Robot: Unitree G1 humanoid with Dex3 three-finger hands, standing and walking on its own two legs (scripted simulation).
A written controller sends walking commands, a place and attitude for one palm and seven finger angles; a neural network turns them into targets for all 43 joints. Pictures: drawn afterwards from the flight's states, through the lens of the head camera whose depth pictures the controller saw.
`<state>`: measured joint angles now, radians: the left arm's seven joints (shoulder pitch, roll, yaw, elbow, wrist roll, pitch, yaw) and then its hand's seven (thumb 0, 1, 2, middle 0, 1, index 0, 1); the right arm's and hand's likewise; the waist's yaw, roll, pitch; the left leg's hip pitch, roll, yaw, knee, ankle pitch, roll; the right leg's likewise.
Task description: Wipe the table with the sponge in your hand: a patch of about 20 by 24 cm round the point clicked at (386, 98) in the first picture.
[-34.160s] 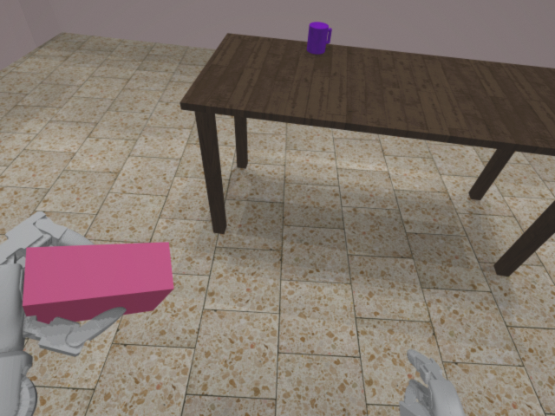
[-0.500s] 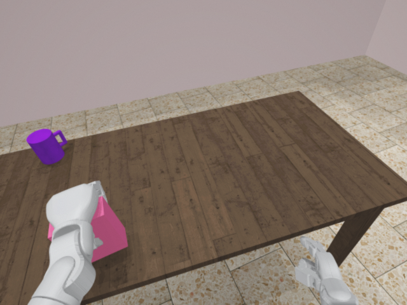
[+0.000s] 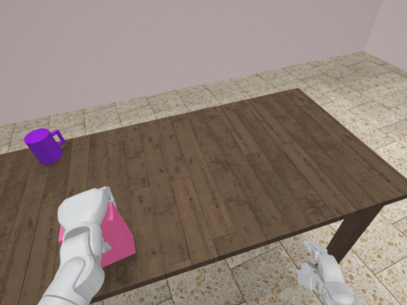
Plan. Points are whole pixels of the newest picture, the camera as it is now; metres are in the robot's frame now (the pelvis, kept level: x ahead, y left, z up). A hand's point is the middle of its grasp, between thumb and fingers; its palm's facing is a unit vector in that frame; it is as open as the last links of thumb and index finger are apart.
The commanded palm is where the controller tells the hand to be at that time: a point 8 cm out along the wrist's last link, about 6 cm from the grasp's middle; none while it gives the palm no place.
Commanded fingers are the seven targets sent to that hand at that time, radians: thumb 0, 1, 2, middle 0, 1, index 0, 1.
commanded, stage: lower the sponge onto the table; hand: left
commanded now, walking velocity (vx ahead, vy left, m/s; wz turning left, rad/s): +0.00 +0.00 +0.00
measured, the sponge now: (104, 243) +0.24 +0.27 -0.03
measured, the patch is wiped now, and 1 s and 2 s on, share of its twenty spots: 0.00 0.15 0.50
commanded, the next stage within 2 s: wipe forward along the first lane in 0.60 s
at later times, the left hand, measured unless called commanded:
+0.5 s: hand (109, 227) +0.25 +0.25 +0.01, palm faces -0.09 -0.11 -0.99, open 9.8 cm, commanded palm +0.23 +0.24 +0.08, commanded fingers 0.00 0.10 1.30 -1.20 -1.60 -1.20 -1.60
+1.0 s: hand (106, 218) +0.27 +0.27 +0.01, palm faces -0.08 -0.07 -0.99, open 9.8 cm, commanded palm +0.26 +0.27 +0.06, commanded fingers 0.00 0.10 1.30 -1.20 -1.60 -1.20 -1.60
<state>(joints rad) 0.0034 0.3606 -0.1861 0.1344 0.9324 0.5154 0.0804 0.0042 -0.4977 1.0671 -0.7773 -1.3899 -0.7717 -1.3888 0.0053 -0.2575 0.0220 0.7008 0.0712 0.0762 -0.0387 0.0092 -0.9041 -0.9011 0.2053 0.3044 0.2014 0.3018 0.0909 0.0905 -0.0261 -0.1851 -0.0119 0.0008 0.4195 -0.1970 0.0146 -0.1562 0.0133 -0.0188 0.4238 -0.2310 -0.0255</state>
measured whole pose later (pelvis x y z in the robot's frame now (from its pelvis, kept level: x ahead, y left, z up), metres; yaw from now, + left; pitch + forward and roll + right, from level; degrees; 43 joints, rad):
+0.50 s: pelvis +0.00 -0.01 +0.00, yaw +0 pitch -1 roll +0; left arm 0.02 0.34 -0.19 0.19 0.98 0.41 0.14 0.00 -0.50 1.07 -0.78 -1.39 -0.77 -1.39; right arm 0.02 -0.25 0.01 0.70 0.06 0.07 -0.04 0.01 -0.90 -0.90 0.21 0.30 0.20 0.30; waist 0.10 0.08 -0.04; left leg -0.22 0.00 0.00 0.46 -0.22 0.00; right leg -0.19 0.03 -0.02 0.46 -0.25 -0.04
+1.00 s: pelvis -0.01 -0.01 -0.01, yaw +0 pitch +1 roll +0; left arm -0.14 0.36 -0.14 0.40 0.99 0.35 0.17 0.00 -0.52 1.07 -0.80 -1.37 -0.80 -1.36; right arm 0.06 -0.25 0.00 0.72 0.07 0.07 -0.07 0.01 -0.90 -0.90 0.20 0.30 0.20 0.30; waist 0.08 0.07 -0.05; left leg -0.30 0.00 -0.01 0.50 -0.22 0.00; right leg -0.27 0.03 -0.03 0.51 -0.25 -0.04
